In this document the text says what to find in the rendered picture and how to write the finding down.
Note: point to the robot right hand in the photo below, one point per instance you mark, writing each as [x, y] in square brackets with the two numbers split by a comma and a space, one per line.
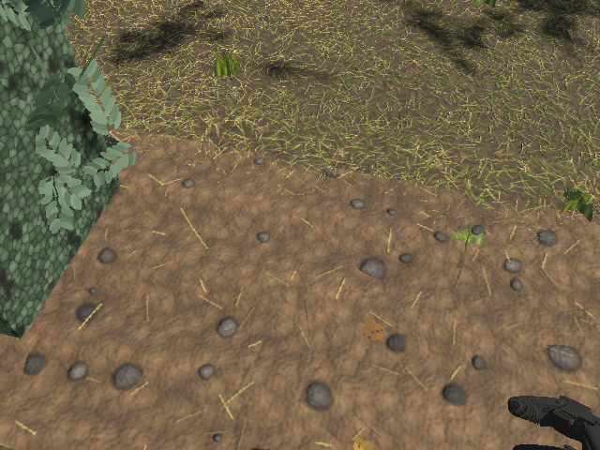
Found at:
[567, 416]

